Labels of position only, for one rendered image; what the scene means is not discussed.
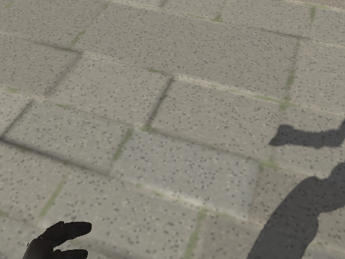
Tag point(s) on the robot left hand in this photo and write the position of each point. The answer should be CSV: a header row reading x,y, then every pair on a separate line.
x,y
55,235

